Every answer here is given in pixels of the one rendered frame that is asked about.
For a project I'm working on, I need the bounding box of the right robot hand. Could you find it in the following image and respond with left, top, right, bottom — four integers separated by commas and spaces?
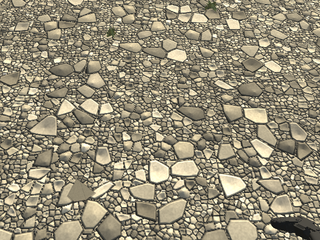
270, 215, 320, 240

